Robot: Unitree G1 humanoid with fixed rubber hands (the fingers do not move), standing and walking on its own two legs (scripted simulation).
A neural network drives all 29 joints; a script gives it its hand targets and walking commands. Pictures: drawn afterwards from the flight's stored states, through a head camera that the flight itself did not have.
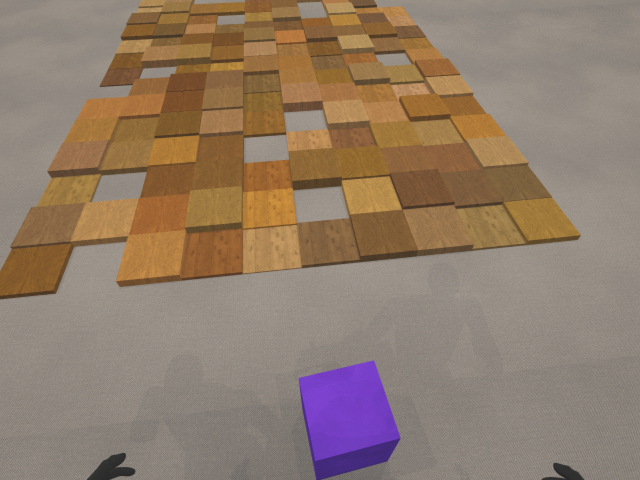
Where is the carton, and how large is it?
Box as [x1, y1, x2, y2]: [299, 360, 400, 479]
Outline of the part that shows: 373,360 299,378 302,409 316,479 321,479 386,461 400,438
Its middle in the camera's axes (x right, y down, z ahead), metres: +0.07 +0.50 +1.06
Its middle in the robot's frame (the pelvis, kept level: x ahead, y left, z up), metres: +0.38 -0.04 -0.66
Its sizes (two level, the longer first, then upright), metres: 0.210 0.200 0.250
